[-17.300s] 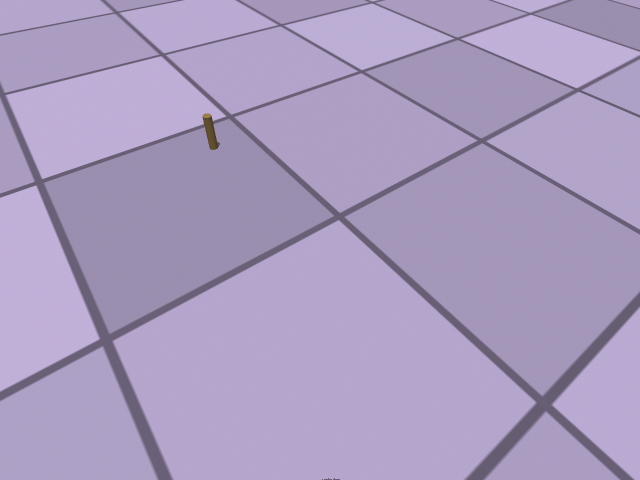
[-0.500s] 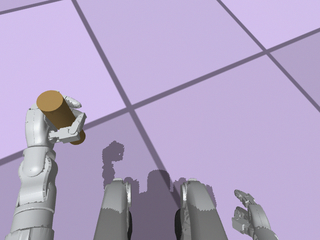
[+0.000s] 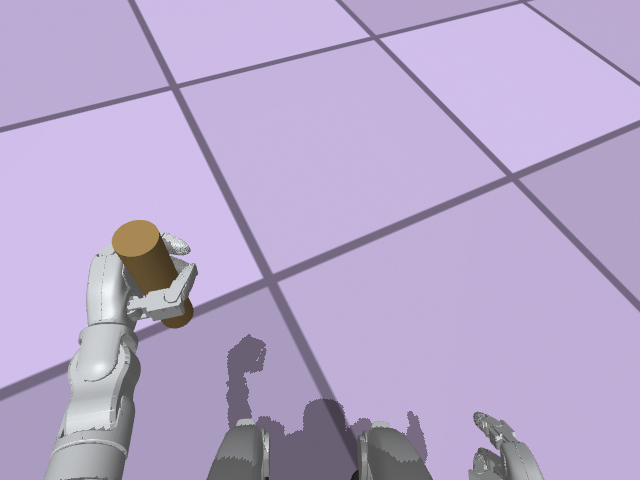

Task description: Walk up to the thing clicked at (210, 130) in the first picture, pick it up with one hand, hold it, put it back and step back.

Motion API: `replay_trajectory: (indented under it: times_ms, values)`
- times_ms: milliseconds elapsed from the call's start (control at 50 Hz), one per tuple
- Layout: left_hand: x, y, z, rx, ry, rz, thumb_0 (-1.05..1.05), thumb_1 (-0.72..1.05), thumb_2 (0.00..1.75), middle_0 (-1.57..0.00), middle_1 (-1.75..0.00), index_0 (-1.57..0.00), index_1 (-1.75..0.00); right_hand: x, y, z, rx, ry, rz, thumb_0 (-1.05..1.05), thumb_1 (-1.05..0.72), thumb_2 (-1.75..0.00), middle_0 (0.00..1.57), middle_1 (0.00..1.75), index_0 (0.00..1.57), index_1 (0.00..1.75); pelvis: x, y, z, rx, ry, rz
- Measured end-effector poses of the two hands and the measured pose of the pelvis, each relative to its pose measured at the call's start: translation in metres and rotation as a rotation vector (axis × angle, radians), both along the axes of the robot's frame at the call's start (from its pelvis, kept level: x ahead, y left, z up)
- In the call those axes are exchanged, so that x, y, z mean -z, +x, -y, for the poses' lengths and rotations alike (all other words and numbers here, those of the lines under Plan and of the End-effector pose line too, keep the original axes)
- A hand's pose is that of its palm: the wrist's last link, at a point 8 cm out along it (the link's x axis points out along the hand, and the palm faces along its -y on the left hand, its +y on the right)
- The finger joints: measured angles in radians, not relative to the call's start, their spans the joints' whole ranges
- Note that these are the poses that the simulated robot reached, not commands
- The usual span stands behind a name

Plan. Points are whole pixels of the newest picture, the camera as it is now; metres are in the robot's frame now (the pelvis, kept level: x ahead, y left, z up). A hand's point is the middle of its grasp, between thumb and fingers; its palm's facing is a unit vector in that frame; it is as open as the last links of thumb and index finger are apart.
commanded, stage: lift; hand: left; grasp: from the side
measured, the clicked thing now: (160, 281) +0.36 +0.20 +0.02
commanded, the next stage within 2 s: hold in 0.70 s
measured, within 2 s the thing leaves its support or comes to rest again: neither
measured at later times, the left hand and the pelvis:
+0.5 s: hand (170, 256) +0.36 +0.17 +0.08, palm faces +0.11 -0.99 -0.01, open 5.7 cm; pelvis +0.02 -0.01 +0.04, yaw +0 degrees
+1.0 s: hand (173, 241) +0.36 +0.16 +0.10, palm faces +0.11 -0.99 -0.01, open 5.7 cm; pelvis +0.03 -0.01 +0.06, yaw +0 degrees
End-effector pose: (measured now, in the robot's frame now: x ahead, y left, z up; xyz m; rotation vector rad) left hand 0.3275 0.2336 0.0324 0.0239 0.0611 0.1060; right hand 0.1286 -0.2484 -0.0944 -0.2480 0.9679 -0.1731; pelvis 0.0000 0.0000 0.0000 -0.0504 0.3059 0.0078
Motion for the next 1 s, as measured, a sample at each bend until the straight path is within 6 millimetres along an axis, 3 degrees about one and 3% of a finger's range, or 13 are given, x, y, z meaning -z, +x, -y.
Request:
replay_trajectory:
  times_ms: [360,1000]
  values:
    - [-0.041,0.001,0.01,-0.007,-0.007,0.019,0.0,0.14,1.06,-0.95,-1.08,-1.0,-1.06,-0.033,0.007,-0.005,-0.01,0.025,0.012,0.01,-0.9,-0.89,0.2,0.3,0.21,0.3,-0.036,0.011,0.003,0.0,0.015,0.083]
    - [-0.072,0.007,0.022,-0.005,-0.017,0.036,0.0,0.14,1.06,-0.95,-1.09,-1.0,-1.06,-0.058,0.017,0.006,-0.002,0.027,0.007,0.01,-0.91,-0.89,0.2,0.3,0.2,0.3,-0.062,0.025,0.011,0.0,0.029,0.156]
